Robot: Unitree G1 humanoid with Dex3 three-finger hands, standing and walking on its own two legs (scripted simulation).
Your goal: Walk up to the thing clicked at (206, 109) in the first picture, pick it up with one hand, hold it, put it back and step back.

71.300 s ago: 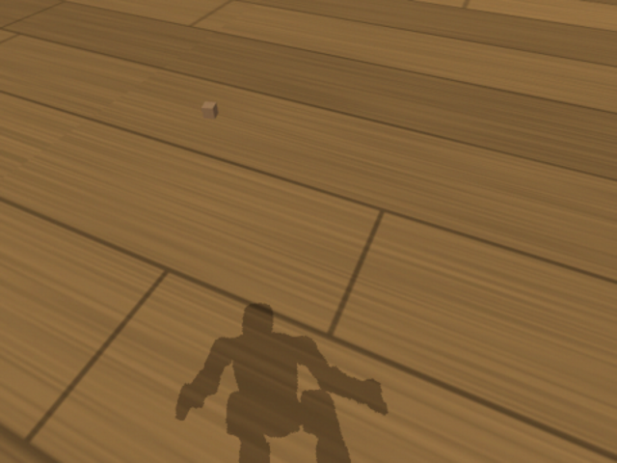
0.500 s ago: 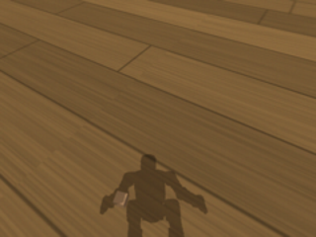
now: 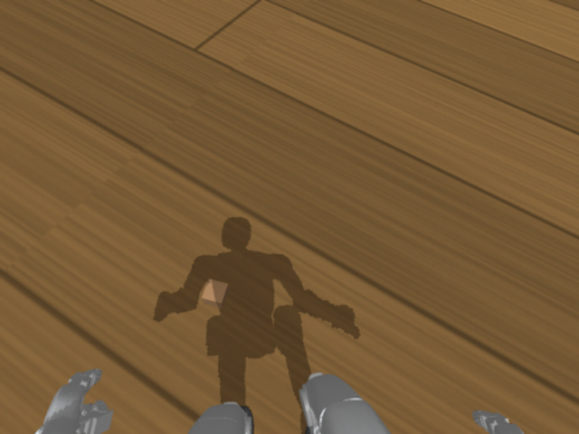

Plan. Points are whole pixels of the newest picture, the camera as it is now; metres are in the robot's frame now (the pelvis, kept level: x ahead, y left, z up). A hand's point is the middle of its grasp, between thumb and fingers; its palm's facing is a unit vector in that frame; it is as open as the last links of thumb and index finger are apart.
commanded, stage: step back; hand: left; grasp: from above
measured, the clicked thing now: (215, 293) +0.51 +0.18 -0.73
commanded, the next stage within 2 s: none
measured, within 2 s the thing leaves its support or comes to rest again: neither
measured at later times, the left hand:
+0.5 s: hand out of the picture -0.02 +0.25 -0.14, palm faces -0.06 -0.91 -0.40, open 7.4 cm
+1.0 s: hand out of the picture -0.16 +0.26 -0.16, palm faces -0.08 -0.92 -0.39, open 7.4 cm
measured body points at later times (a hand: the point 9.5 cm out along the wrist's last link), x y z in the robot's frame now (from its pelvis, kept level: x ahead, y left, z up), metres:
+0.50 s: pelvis -0.11 -0.01 +0.00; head -0.06 -0.03 +0.44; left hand -0.01 +0.29 -0.11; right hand -0.03 -0.34 -0.13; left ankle -0.11 +0.11 -0.67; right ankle -0.11 -0.13 -0.73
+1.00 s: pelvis -0.27 -0.02 -0.01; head -0.20 +0.00 +0.43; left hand -0.15 +0.30 -0.13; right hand -0.16 -0.34 -0.11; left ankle -0.17 +0.11 -0.73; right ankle -0.33 -0.16 -0.70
